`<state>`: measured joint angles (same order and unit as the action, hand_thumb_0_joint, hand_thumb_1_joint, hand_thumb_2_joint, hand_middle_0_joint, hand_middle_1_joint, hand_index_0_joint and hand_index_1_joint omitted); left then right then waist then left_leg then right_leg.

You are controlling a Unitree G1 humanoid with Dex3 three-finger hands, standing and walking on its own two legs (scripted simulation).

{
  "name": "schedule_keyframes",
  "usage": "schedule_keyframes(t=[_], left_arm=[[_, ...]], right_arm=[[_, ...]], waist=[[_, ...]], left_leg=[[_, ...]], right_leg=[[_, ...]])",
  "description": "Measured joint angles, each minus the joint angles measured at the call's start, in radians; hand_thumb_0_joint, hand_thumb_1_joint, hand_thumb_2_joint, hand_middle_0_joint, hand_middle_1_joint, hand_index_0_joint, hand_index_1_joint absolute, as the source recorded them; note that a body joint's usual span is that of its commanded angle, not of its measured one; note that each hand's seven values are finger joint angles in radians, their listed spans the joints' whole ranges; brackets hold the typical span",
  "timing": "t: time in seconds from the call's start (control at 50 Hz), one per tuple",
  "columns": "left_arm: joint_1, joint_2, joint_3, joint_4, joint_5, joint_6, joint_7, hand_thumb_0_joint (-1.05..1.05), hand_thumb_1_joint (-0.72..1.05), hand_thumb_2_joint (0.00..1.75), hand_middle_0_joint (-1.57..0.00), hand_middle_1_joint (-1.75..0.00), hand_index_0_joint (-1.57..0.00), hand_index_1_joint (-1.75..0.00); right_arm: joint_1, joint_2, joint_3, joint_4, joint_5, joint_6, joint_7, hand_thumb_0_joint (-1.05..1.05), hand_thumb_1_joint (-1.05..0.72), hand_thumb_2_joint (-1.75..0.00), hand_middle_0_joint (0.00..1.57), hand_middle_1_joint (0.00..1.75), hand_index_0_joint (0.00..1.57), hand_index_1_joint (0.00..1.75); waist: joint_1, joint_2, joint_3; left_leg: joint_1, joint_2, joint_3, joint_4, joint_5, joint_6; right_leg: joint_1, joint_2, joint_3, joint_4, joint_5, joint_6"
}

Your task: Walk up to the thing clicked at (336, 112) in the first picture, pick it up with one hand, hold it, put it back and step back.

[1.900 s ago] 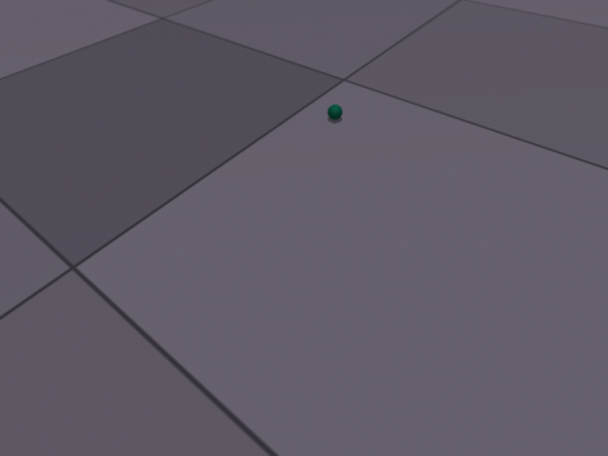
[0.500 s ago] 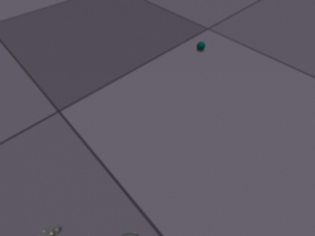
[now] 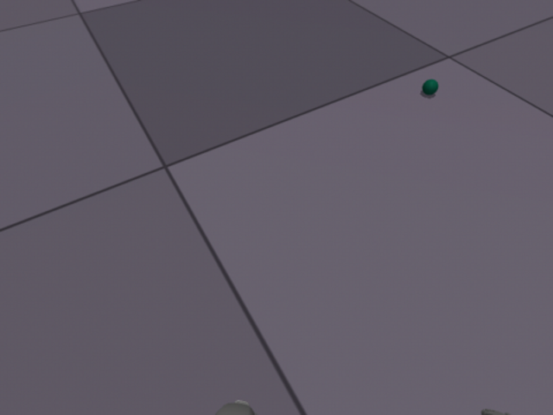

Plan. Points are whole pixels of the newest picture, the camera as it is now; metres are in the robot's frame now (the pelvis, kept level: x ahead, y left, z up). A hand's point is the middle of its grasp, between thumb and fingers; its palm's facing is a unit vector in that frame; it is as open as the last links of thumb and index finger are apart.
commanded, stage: walk up
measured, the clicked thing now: (430, 87) +1.92 -0.89 -0.71
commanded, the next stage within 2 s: stand in 1.02 s
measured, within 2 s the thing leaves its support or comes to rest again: neither
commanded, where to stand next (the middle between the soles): +0.06 -0.03 m, yaw +4 degrees
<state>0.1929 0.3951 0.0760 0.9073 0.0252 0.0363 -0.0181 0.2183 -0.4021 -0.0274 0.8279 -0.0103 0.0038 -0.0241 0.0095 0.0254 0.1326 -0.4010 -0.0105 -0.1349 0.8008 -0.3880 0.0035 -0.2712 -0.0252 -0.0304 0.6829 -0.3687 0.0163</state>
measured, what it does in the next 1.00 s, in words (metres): stands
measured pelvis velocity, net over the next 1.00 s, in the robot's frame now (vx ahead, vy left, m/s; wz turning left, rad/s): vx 0.00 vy -0.03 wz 0.12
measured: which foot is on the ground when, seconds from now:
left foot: down 0.00-1.00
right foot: down 0.00-1.00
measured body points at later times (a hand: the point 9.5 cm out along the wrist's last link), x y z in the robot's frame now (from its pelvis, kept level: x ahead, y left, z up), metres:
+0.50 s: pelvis -0.01 -0.01 +0.02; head +0.00 -0.01 +0.47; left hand +0.04 +0.30 -0.11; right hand +0.12 -0.30 -0.10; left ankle +0.00 +0.11 -0.71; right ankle +0.02 -0.16 -0.71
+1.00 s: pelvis +0.00 -0.03 +0.03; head +0.01 -0.03 +0.48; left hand +0.06 +0.29 -0.10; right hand +0.11 -0.32 -0.10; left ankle +0.00 +0.11 -0.71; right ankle +0.02 -0.16 -0.71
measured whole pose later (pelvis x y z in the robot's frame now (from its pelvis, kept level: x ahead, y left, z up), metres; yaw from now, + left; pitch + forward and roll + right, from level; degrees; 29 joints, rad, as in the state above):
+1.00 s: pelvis +0.00 -0.03 +0.03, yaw +7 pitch -3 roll +0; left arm 0.07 0.36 0.02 1.12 0.01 -0.01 -0.01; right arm 0.11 -0.36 0.01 1.12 -0.01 -0.01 0.01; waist 0.00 0.00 0.06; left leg -0.15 0.00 -0.10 0.39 -0.19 -0.03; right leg -0.12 -0.04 -0.06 0.37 -0.20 0.02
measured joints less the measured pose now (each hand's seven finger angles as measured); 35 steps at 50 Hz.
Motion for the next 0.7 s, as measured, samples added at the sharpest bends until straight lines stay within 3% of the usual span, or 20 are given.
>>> schedule_keyframes(t=[0.04,0.08,0.14,0.18,0.2,0.28,0.32,0.36,0.4,0.46,0.7], left_arm=[[0.01,-0.011,-0.009,0.0,0.003,-0.005,-0.005,0.01,0.9,0.9,-0.2,-0.3,-0.2,-0.3],[0.016,-0.026,-0.018,-0.001,0.008,-0.011,-0.005,0.01,0.9,0.9,-0.21,-0.3,-0.2,-0.3],[0.023,-0.027,-0.026,-0.009,0.013,-0.018,-0.01,0.01,0.9,0.9,-0.21,-0.3,-0.2,-0.3],[0.023,-0.016,-0.029,-0.016,0.006,-0.017,-0.011,0.01,0.9,0.9,-0.21,-0.3,-0.2,-0.3],[0.016,-0.009,-0.028,-0.013,0.0,-0.013,-0.007,0.01,0.9,0.9,-0.21,-0.3,-0.2,-0.3],[0.0,-0.004,-0.033,0.008,-0.019,0.0,0.006,0.01,0.9,0.9,-0.21,-0.3,-0.2,-0.3],[-0.004,0.0,-0.034,0.016,-0.026,-0.006,0.008,0.01,0.9,0.9,-0.21,-0.3,-0.2,-0.3],[-0.007,0.002,-0.036,0.026,-0.026,-0.017,0.008,0.01,0.9,0.9,-0.21,-0.3,-0.2,-0.3],[-0.013,-0.004,-0.039,0.046,-0.021,-0.027,0.01,0.01,0.9,0.9,-0.21,-0.3,-0.2,-0.3],[-0.015,-0.01,-0.053,0.076,-0.015,-0.029,0.004,0.01,0.9,0.9,-0.21,-0.3,-0.2,-0.3],[-0.073,-0.038,-0.062,0.158,-0.018,-0.049,0.0,0.01,0.9,0.9,-0.21,-0.3,-0.2,-0.3]], right_arm=[[-0.014,0.001,-0.004,0.012,0.004,0.009,-0.001,0.01,-0.9,-0.9,0.2,0.3,0.2,0.3],[-0.02,-0.007,-0.008,0.018,0.008,0.005,0.005,0.01,-0.9,-0.9,0.2,0.3,0.2,0.3],[-0.02,-0.009,-0.01,0.025,0.006,-0.011,0.019,0.01,-0.9,-0.9,0.2,0.3,0.2,0.3],[-0.016,-0.003,-0.011,0.036,-0.002,-0.026,0.021,0.01,-0.9,-0.9,0.2,0.3,0.2,0.3],[-0.02,0.01,-0.011,0.046,-0.01,-0.031,0.019,0.01,-0.9,-0.9,0.2,0.3,0.2,0.3],[-0.017,0.036,0.013,0.071,-0.013,-0.04,0.022,0.01,-0.9,-0.9,0.2,0.3,0.2,0.3],[-0.021,0.045,0.024,0.079,-0.008,-0.042,0.02,0.01,-0.9,-0.9,0.2,0.3,0.2,0.3],[-0.031,0.048,0.03,0.086,-0.004,-0.037,0.021,0.01,-0.9,-0.9,0.2,0.3,0.2,0.3],[-0.051,0.046,0.031,0.096,0.004,-0.026,0.022,0.01,-0.9,-0.9,0.2,0.3,0.2,0.3],[-0.068,0.051,0.029,0.119,0.007,-0.015,0.025,0.01,-0.9,-0.9,0.2,0.3,0.2,0.3],[-0.094,0.039,0.035,0.231,0.006,-0.017,0.039,0.01,-0.9,-0.9,0.2,0.3,0.2,0.3]], waist=[[0.014,-0.009,-0.005],[0.021,-0.006,-0.01],[0.026,-0.015,-0.021],[0.023,-0.034,-0.023],[0.027,-0.057,-0.014],[0.017,-0.061,-0.024],[0.016,-0.061,-0.03],[0.015,-0.058,-0.035],[0.011,-0.041,-0.031],[0.004,-0.035,-0.05],[-0.001,-0.015,-0.07]], left_leg=[[-0.016,-0.03,0.023,0.1,-0.106,0.007],[-0.011,-0.038,0.054,0.135,-0.123,0.013],[0.054,-0.025,0.109,0.003,-0.079,0.013],[0.118,-0.034,0.125,-0.149,0.045,0.019],[0.127,-0.049,0.133,-0.159,0.065,0.023],[0.13,-0.038,0.105,-0.157,0.061,0.028],[0.134,-0.028,0.096,-0.167,0.068,0.021],[0.131,-0.021,0.091,-0.162,0.067,0.012],[0.133,-0.007,0.08,-0.151,0.063,0.001],[0.157,-0.007,0.071,-0.2,0.088,-0.008],[0.223,0.002,0.043,-0.358,0.172,-0.026]], right_leg=[[0.002,-0.025,0.003,0.007,-0.007,0.0],[0.01,-0.043,-0.002,-0.012,0.003,0.002],[0.002,-0.065,-0.01,-0.016,0.007,0.011],[-0.016,-0.085,-0.014,0.023,-0.013,0.019],[-0.025,-0.098,0.003,0.051,-0.018,0.009],[-0.042,-0.047,0.048,0.119,-0.157,-0.025],[-0.03,-0.038,0.045,0.077,-0.129,-0.036],[0.005,-0.035,0.037,-0.029,-0.035,-0.039],[0.03,-0.024,0.025,-0.08,0.073,-0.001],[0.047,-0.027,0.016,-0.106,0.076,0.018],[0.116,-0.021,-0.015,-0.25,0.141,0.008]])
